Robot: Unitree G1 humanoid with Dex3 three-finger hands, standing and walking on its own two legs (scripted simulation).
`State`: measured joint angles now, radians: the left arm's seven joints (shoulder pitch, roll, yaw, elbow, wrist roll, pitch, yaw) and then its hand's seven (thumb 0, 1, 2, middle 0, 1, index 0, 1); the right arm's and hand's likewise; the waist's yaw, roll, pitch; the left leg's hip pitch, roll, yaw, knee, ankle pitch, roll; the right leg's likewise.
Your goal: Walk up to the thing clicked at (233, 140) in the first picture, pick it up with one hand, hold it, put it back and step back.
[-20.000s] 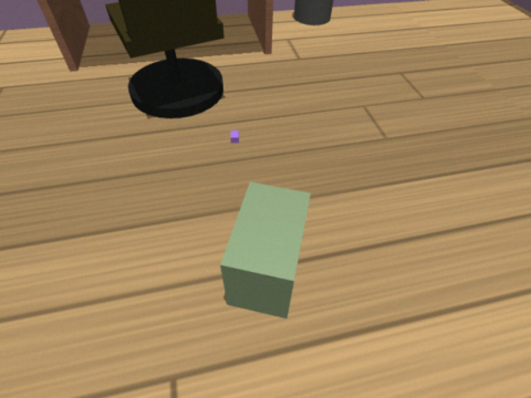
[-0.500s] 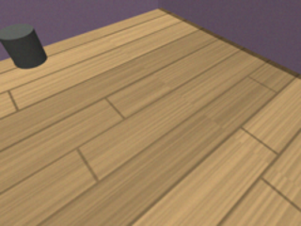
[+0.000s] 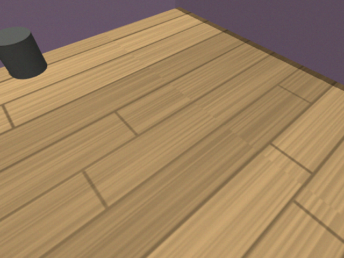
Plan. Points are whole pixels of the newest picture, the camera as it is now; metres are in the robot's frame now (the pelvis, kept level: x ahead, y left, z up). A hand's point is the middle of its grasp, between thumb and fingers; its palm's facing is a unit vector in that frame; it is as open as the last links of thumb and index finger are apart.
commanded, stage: stand
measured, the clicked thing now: out of the picture +0.07 +1.16 -0.76
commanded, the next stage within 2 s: walk up in 1.98 s
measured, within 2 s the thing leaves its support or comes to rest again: neither
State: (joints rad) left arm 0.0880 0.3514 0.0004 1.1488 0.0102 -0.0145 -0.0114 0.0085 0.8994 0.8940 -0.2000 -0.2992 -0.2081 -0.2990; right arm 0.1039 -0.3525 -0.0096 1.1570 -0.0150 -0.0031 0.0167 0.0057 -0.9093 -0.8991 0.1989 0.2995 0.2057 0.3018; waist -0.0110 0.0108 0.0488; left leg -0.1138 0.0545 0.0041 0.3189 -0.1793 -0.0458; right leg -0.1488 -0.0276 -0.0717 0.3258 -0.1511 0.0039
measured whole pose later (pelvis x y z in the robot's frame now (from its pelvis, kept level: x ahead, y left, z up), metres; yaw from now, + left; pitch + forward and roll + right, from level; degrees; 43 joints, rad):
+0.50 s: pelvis +0.01 +0.00 +0.00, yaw +0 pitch -2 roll +0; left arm 0.08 0.35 0.00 1.15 0.01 -0.01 -0.01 0.01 0.90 0.89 -0.20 -0.30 -0.21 -0.30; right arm 0.09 -0.35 0.00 1.14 -0.01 -0.01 0.01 0.01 -0.91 -0.90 0.20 0.30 0.21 0.30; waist 0.00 0.01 0.05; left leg -0.09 0.06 0.00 0.31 -0.19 -0.05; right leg -0.13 -0.02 -0.07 0.32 -0.17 0.00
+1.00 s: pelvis +0.01 +0.00 +0.00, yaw +0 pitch -1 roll +0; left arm 0.09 0.35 0.00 1.14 0.01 -0.01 -0.01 0.01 0.90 0.89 -0.20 -0.30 -0.21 -0.30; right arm 0.11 -0.35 0.01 1.14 -0.02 -0.01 0.01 0.01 -0.91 -0.90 0.20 0.30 0.21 0.30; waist 0.00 0.01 0.04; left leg -0.08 0.06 0.01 0.30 -0.19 -0.05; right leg -0.13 -0.02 -0.07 0.33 -0.17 0.00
